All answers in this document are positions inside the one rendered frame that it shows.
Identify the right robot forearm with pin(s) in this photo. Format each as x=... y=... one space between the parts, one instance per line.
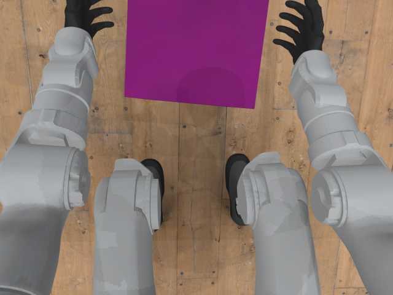
x=328 y=122

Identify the robot left hand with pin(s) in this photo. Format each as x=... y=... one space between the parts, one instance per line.
x=77 y=14

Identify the carton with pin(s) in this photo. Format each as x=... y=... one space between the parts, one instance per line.
x=195 y=51

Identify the left robot upper arm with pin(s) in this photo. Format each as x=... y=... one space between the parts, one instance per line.
x=39 y=185

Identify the right robot thigh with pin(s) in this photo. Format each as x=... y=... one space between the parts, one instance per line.
x=284 y=248

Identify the left robot forearm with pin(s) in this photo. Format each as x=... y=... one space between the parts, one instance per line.
x=62 y=102

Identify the robot left foot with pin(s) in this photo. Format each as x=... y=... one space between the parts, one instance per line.
x=155 y=168

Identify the robot right hand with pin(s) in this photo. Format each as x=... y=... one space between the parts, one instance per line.
x=311 y=35

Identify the right robot upper arm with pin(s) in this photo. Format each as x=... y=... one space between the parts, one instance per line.
x=357 y=202

